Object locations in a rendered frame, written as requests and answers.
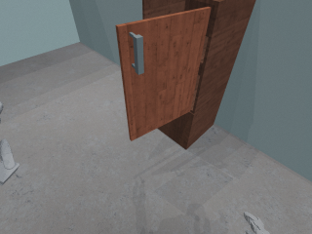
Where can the robot right hand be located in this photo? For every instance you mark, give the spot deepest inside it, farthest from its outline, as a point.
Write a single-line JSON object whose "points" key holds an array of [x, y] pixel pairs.
{"points": [[256, 224]]}

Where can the cupboard door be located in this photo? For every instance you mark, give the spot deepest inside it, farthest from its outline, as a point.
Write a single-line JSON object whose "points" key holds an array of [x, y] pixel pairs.
{"points": [[172, 50]]}

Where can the handle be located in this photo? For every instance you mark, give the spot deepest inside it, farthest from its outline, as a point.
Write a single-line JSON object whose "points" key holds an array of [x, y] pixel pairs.
{"points": [[138, 53]]}

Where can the robot left hand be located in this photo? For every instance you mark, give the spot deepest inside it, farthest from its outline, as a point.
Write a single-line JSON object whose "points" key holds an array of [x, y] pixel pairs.
{"points": [[7, 165]]}

